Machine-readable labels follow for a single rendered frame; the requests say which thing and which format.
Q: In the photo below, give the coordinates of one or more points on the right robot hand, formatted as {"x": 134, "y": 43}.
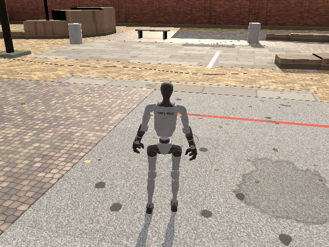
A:
{"x": 193, "y": 152}

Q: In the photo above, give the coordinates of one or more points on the robot right upper arm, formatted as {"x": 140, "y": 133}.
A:
{"x": 184, "y": 118}

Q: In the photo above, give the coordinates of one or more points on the left robot forearm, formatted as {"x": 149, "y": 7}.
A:
{"x": 139, "y": 135}

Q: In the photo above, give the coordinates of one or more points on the left robot hand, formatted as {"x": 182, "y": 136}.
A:
{"x": 137, "y": 146}

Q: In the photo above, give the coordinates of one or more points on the right robot foot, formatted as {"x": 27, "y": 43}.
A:
{"x": 174, "y": 207}

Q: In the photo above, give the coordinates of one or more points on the right robot forearm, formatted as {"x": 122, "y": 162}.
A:
{"x": 190, "y": 139}

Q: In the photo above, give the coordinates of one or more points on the robot left upper arm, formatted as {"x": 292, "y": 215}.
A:
{"x": 146, "y": 116}

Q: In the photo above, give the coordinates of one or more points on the left robot thigh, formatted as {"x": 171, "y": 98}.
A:
{"x": 152, "y": 157}

